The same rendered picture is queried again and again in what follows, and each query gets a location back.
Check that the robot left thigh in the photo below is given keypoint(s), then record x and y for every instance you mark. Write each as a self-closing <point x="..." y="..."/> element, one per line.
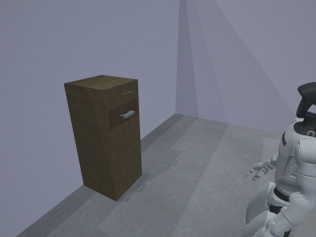
<point x="261" y="221"/>

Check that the robot right forearm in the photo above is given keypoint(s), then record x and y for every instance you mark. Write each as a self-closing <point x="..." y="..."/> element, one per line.
<point x="271" y="163"/>

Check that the robot right upper arm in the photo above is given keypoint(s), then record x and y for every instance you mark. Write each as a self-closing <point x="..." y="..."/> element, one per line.
<point x="297" y="119"/>

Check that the cabinet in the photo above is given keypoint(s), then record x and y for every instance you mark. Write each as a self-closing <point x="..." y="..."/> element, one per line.
<point x="110" y="160"/>

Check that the handle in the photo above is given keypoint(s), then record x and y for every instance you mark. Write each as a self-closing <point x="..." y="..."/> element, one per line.
<point x="127" y="94"/>
<point x="130" y="113"/>

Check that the drawer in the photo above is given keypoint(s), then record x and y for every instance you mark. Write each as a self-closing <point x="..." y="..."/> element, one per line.
<point x="115" y="118"/>

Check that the robot left forearm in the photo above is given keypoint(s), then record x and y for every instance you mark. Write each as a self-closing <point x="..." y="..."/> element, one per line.
<point x="294" y="215"/>

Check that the robot right hand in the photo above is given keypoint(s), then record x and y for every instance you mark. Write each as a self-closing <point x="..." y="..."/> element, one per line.
<point x="261" y="171"/>

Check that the robot left upper arm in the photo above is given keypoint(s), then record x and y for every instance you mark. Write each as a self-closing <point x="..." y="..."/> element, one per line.
<point x="305" y="157"/>

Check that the robot head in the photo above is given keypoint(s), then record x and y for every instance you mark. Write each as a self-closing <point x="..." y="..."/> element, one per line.
<point x="308" y="94"/>

